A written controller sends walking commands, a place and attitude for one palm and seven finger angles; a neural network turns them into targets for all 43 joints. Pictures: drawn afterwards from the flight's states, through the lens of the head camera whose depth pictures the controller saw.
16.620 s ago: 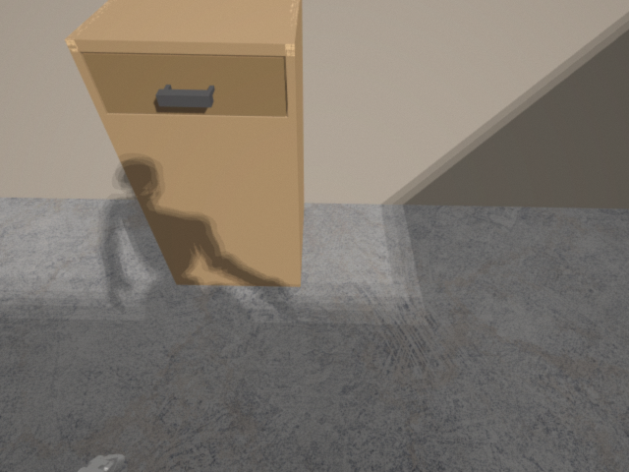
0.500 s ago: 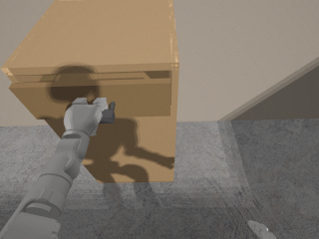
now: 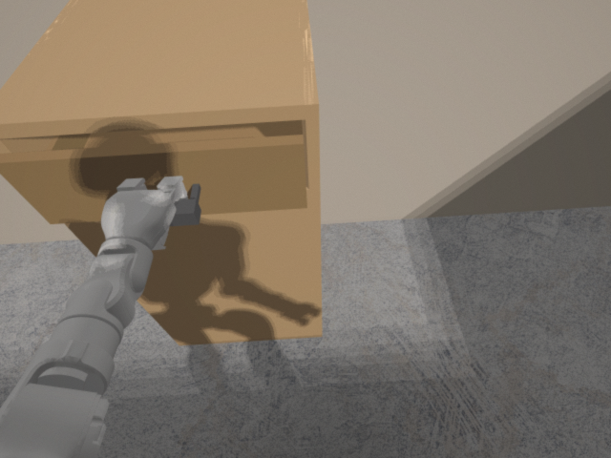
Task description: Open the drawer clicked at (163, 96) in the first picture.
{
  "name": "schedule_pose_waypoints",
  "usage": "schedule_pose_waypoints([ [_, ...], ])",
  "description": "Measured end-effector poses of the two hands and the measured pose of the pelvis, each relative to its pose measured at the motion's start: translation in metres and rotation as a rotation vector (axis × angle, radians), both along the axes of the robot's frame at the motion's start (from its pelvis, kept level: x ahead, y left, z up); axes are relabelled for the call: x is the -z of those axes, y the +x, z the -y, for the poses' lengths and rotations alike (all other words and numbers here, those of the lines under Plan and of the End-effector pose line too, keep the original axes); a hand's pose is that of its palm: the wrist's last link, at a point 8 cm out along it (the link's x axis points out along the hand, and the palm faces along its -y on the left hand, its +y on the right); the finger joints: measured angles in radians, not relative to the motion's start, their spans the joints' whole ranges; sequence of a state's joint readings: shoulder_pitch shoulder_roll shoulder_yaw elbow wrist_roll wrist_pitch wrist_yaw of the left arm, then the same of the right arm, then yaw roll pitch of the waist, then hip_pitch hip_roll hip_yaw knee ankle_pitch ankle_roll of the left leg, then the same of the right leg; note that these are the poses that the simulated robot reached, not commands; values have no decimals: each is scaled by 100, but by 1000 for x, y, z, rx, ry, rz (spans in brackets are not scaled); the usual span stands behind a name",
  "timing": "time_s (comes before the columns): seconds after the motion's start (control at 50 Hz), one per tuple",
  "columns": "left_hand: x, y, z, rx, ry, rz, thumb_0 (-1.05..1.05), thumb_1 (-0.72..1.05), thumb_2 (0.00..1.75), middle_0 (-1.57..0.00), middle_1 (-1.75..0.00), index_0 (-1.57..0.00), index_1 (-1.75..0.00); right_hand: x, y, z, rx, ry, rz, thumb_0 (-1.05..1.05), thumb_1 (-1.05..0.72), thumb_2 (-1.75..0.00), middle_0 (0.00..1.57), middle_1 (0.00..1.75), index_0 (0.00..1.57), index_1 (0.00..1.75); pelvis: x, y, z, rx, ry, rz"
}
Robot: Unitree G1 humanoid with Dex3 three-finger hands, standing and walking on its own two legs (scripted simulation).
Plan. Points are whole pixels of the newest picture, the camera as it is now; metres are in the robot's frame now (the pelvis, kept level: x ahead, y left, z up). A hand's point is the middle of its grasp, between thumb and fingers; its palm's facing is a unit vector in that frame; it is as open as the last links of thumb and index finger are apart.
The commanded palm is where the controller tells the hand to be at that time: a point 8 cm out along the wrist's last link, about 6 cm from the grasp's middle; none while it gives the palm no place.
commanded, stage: pull the drawer open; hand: left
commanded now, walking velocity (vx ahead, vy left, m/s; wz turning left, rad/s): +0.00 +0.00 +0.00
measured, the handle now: (160, 202) +0.46 +0.23 +0.06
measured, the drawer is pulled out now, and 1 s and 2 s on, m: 0.05 0.15 0.30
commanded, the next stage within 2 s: none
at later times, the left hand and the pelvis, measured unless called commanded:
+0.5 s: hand (143, 298) +0.31 +0.22 +0.04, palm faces +0.03 -0.08 -1.00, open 5.9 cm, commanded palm +0.29 +0.24 +0.10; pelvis +0.02 +0.01 +0.01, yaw +0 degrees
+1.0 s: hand (142, 301) +0.31 +0.22 +0.04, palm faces +0.00 -0.06 -1.00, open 5.9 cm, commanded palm +0.29 +0.23 +0.10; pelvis +0.01 +0.00 +0.01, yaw +0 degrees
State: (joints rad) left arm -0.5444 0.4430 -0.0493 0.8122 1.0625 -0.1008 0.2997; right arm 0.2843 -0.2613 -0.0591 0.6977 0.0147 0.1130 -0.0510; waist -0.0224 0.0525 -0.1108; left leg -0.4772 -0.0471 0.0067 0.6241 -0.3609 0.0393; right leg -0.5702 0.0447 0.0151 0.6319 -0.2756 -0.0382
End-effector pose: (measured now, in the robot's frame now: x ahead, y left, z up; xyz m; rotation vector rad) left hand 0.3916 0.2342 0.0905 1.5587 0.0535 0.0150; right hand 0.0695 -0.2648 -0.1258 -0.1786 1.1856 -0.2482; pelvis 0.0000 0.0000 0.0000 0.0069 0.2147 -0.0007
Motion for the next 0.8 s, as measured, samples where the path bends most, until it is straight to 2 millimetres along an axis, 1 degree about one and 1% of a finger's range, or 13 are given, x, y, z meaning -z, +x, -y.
schedule_pose_waypoints([
  [0.06, 0, -1, 0, -2, -4, 1, 0, 65, 81, -37, -136, -38, -135, -2, -2, 1, 16, 4, 11, 1, -91, -90, 20, 30, 20, 30, 0, 0, 0, 9, 0, 1],
  [0.12, 0, -5, 0, -2, -14, 6, 0, 66, 80, -36, -136, -38, -135, -4, 1, 0, 26, 10, 32, 1, -91, -90, 20, 30, 20, 30, -1, 2, -2, 20, 0, 3],
  [0.18, 1, -15, 0, 0, -25, 17, 1, 66, 80, -34, -136, -38, -135, -7, 11, -2, 30, 20, 64, 1, -91, -90, 20, 30, 20, 30, -2, 6, -4, 29, -2, 6],
  [0.22, 1, -24, 1, 2, -34, 27, 1, 66, 79, -34, -136, -39, -135, -9, 21, -4, 24, 28, 88, 1, -91, -90, 20, 30, 20, 30, -3, 9, -5, 33, -3, 11],
  [0.32, 1, -53, 2, 2, -57, 48, 2, 65, 79, -34, -136, -40, -135, -15, 57, -14, -23, 44, 157, 1, -91, -90, 20, 30, 20, 30, -5, 17, -9, 30, -6, 29],
  [0.46, 1, -95, 6, -11, -73, 53, 3, 65, 79, -34, -136, -41, -135, -29, 122, -36, -134, 66, 281, 1, -91, -90, 20, 30, 20, 30, -6, 24, -13, 11, -9, 63],
  [0.54, 1, -104, 7, -15, -62, 57, 2, 64, 80, -34, -136, -42, -135, -35, 153, -52, -208, 70, 326, 1, -91, -90, 20, 30, 20, 30, -5, 24, -11, -10, -8, 82],
  [0.6, 1, -105, 7, -23, -49, 48, 1, 65, 81, -34, -135, -42, -135, -40, 168, -62, -238, 85, 356, 1, -91, -90, 20, 30, 20, 30, -5, 24, -10, -15, -7, 89],
  [0.64, 1, -105, 7, -27, -46, 39, 1, 65, 80, -33, -135, -42, -135, -42, 174, -68, -249, 96, 373, 1, -91, -90, 20, 30, 20, 30, -6, 24, -8, -16, -6, 93],
  [0.7, 0, -104, 8, -28, -49, 28, 2, 65, 79, -32, -135, -42, -135, -43, 175, -72, -257, 106, 380, 1, -91, -90, 20, 30, 20, 30, -6, 24, -6, -14, -5, 98],
  [0.8, 0, -104, 8, -29, -52, 18, 2, 65, 78, -32, -135, -42, -135, -38, 162, -68, -251, 105, 351, 1, -91, -90, 21, 30, 20, 30, -6, 22, -2, -13, -4, 100],
])
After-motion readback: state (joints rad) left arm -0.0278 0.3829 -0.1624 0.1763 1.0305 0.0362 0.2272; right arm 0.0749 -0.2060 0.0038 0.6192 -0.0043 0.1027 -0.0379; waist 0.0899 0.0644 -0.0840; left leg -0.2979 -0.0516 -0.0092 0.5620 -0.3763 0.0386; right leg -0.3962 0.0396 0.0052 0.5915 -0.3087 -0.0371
